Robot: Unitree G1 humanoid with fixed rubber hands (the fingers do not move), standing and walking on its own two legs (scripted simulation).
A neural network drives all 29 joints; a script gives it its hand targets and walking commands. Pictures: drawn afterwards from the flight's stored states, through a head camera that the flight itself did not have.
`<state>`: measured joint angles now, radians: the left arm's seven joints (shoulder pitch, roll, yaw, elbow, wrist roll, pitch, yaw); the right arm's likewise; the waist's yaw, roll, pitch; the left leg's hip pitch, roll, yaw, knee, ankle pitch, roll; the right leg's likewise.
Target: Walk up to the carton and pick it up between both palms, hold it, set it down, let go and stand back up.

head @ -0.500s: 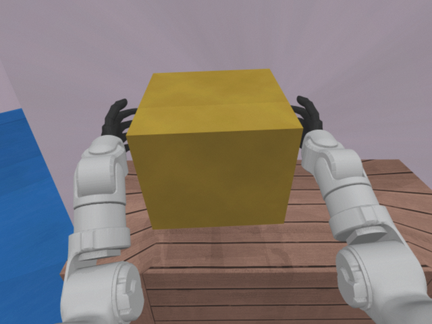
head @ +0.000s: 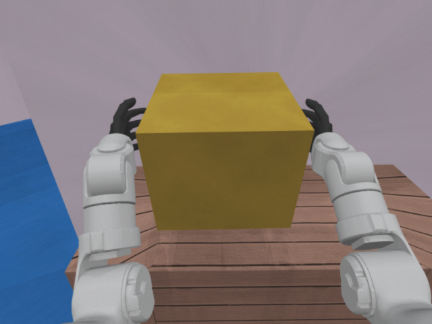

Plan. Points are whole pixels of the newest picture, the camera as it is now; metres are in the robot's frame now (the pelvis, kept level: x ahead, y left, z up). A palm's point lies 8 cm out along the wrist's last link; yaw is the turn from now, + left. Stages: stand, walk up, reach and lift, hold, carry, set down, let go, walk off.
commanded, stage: hold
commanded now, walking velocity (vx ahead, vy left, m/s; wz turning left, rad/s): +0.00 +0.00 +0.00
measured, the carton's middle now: (222, 145) +0.42 -0.01 +0.22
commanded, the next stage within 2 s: set down in 1.54 s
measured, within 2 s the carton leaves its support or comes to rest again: neither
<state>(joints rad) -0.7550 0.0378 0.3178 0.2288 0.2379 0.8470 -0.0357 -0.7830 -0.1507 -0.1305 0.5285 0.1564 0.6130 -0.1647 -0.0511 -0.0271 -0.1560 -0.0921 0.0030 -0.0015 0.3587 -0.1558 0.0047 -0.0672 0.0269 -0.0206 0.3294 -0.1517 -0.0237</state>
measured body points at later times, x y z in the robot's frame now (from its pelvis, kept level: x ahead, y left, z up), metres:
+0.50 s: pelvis +0.01 +0.00 +0.00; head -0.07 +0.02 +0.44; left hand +0.39 +0.19 +0.25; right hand +0.40 -0.16 +0.24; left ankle +0.03 +0.12 -0.75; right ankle +0.03 -0.10 -0.75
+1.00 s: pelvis +0.00 +0.00 +0.00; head -0.09 +0.02 +0.44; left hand +0.35 +0.18 +0.26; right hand +0.37 -0.17 +0.26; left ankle +0.03 +0.12 -0.75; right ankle +0.03 -0.10 -0.75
